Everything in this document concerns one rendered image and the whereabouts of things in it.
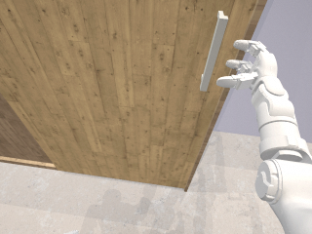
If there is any robot right upper arm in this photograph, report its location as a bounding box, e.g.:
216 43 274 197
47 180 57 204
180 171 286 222
254 158 312 234

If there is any wardrobe door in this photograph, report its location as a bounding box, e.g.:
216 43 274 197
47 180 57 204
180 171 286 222
0 93 53 164
0 0 257 189

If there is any right robot hand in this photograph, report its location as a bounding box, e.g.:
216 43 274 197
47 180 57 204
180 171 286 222
216 40 278 91

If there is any handle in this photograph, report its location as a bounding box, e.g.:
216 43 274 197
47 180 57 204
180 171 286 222
200 11 229 92

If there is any robot right forearm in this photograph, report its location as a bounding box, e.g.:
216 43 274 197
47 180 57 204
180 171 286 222
251 76 312 165

